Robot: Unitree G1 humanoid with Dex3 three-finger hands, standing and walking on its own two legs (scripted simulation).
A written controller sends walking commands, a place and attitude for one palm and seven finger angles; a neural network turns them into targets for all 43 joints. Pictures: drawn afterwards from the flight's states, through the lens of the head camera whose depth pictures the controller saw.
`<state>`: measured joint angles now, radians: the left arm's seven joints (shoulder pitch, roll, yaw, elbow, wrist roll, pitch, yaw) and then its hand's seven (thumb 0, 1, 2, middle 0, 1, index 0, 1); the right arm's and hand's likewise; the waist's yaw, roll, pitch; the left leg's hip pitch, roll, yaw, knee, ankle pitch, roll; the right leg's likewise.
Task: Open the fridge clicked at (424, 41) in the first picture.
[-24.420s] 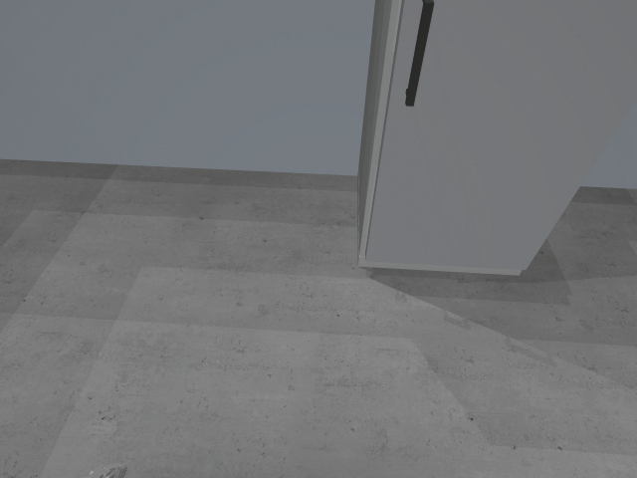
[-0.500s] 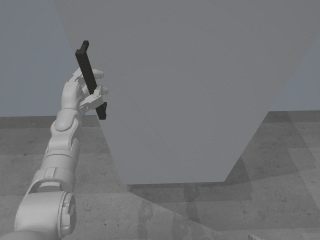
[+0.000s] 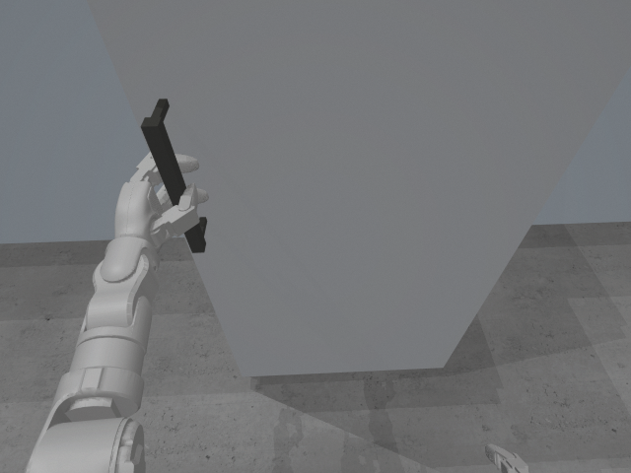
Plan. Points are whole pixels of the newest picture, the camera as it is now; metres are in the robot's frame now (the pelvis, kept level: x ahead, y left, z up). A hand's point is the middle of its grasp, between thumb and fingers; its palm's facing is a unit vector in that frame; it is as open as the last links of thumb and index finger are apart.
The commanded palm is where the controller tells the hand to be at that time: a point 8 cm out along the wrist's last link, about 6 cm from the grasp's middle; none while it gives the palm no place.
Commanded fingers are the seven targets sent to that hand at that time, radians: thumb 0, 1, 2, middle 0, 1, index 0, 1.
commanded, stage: grip the handle and tug to test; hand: left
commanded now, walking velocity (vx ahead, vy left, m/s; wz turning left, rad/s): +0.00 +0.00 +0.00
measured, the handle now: (182, 184) +0.47 +0.19 +0.12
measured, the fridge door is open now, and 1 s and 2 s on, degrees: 0 14 47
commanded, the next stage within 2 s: pull the door a little, standing still in 0.06 s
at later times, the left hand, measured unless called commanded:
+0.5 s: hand (191, 215) +0.40 +0.16 +0.13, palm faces +0.06 -1.00 +0.00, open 5.8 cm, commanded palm +0.33 +0.21 +0.13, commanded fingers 0.00 0.90 0.90 -0.45 -1.40 -0.45 -1.40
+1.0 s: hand (192, 301) +0.28 +0.14 +0.13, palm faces +0.10 -0.97 -0.21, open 6.1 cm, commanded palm +0.24 +0.19 +0.13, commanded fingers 0.00 0.90 0.90 -0.45 -1.40 -0.45 -1.40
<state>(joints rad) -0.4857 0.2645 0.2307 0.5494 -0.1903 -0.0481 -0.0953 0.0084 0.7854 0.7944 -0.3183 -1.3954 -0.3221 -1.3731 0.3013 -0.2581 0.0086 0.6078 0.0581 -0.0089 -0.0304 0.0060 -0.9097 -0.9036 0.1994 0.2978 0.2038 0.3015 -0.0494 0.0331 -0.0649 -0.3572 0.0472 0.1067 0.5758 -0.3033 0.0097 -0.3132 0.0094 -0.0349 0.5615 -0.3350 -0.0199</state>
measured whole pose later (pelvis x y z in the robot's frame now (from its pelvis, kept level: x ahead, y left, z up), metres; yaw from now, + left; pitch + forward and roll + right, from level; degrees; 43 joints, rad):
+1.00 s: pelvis +0.01 -0.01 +0.01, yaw -1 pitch +1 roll +1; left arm 0.23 0.21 0.03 -0.24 -0.07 -0.01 0.08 -0.03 0.66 0.77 -0.39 -1.36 -0.33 -1.37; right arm 0.16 -0.21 0.03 0.50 -0.01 0.07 -0.07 0.01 -0.91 -0.90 0.20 0.30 0.20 0.30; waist -0.02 0.06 -0.03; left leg -0.19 0.02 0.07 0.43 -0.27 -0.01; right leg -0.19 0.00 -0.05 0.51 -0.32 -0.01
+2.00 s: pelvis -0.12 -0.30 -0.01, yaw +38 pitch -1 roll +2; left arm 0.21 0.18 -0.12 -0.42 0.02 -0.07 0.00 -0.02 0.64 0.79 -0.44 -1.39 -0.31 -1.36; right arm 0.17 -0.19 -0.05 0.64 -0.03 -0.14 -0.12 0.01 -0.91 -0.90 0.20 0.30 0.20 0.30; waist -0.03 -0.01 0.12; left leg -0.40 0.02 0.11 0.87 -0.44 -0.03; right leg -0.28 -0.03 -0.15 0.65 -0.36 -0.08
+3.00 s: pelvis +0.15 -0.67 +0.00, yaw +79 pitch -3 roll +2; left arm 0.11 0.31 0.25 -0.07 -0.05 -0.13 0.12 -0.05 0.62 0.82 -0.45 -1.38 -0.32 -1.36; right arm 0.14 -0.27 -0.04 0.68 0.00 -0.08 -0.11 0.01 -0.91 -0.90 0.20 0.30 0.20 0.30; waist 0.01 0.03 0.13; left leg -0.49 -0.03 0.03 1.18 -0.45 -0.05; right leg -0.26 -0.09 -0.13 0.57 -0.26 -0.03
